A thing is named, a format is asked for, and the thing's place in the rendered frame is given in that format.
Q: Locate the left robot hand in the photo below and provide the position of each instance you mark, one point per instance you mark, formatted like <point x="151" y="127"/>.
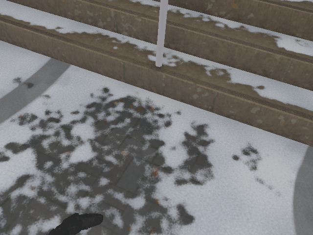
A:
<point x="77" y="222"/>

